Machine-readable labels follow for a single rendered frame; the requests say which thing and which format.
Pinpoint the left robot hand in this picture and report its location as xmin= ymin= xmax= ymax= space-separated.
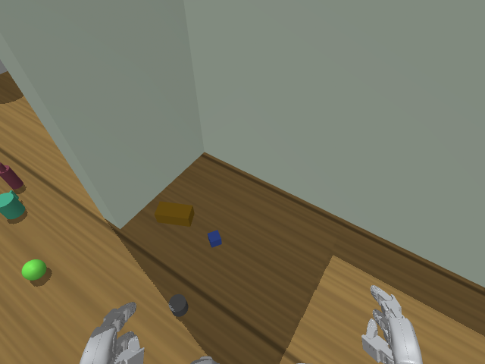
xmin=80 ymin=302 xmax=144 ymax=364

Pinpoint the right robot hand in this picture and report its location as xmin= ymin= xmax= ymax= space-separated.
xmin=361 ymin=285 xmax=423 ymax=364

